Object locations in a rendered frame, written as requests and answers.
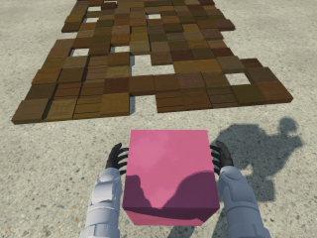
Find left robot forearm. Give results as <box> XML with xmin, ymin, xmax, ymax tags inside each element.
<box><xmin>79</xmin><ymin>168</ymin><xmax>123</xmax><ymax>238</ymax></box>

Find right robot forearm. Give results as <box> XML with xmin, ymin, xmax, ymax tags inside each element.
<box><xmin>218</xmin><ymin>166</ymin><xmax>271</xmax><ymax>238</ymax></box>

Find carton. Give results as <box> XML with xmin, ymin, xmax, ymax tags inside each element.
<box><xmin>122</xmin><ymin>129</ymin><xmax>221</xmax><ymax>226</ymax></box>

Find right robot hand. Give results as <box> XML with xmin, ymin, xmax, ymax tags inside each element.
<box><xmin>209</xmin><ymin>140</ymin><xmax>234</xmax><ymax>175</ymax></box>

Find left robot hand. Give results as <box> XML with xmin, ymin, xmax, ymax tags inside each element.
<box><xmin>105</xmin><ymin>143</ymin><xmax>129</xmax><ymax>176</ymax></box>

